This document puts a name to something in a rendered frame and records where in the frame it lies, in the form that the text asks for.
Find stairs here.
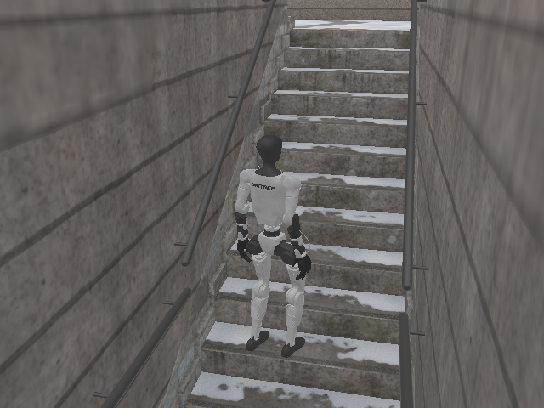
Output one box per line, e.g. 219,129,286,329
184,30,410,408

